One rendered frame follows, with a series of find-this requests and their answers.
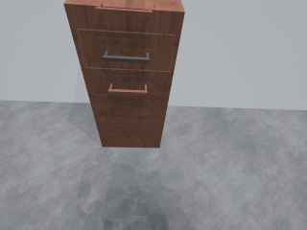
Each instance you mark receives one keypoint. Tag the handle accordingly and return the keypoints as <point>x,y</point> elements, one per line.
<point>146,59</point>
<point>127,92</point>
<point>124,12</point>

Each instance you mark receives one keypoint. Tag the drawer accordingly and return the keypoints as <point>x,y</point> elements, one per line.
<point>95,43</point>

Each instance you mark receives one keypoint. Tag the cabinet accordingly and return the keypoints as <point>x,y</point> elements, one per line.
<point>124,120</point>

